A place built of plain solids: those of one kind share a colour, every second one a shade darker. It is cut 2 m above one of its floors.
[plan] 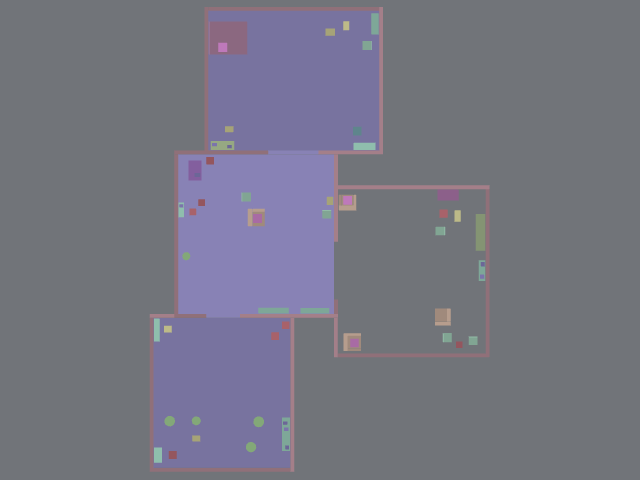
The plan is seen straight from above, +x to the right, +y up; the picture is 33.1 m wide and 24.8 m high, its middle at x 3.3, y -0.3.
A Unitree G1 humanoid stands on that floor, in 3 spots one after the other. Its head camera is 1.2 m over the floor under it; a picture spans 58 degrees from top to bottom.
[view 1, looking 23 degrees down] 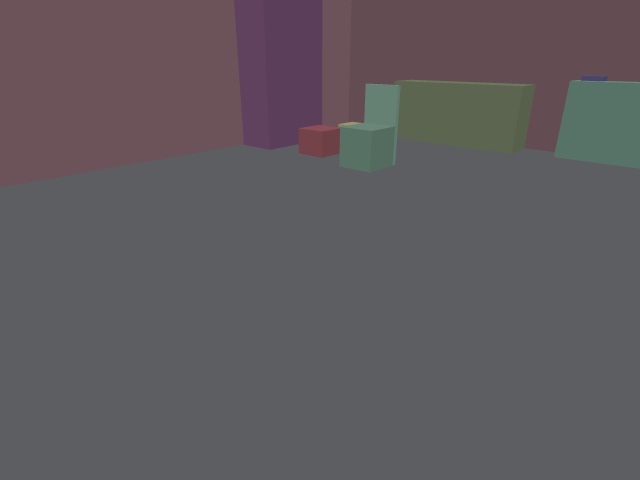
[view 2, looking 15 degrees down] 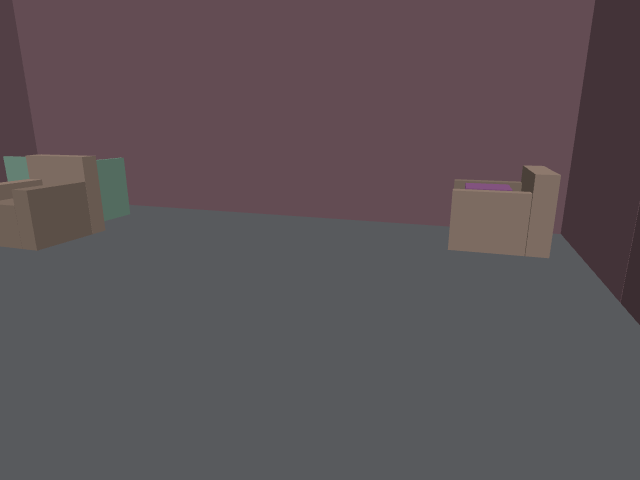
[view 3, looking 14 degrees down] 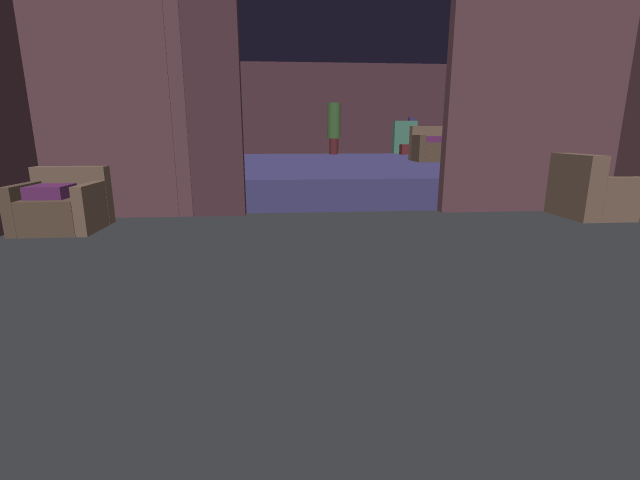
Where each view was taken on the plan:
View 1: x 5.35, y -2.82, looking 42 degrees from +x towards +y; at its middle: ground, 3.07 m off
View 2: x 5.35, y -0.82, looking -72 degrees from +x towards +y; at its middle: ground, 4.64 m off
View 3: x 10.59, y -2.82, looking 175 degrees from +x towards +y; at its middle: ground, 4.96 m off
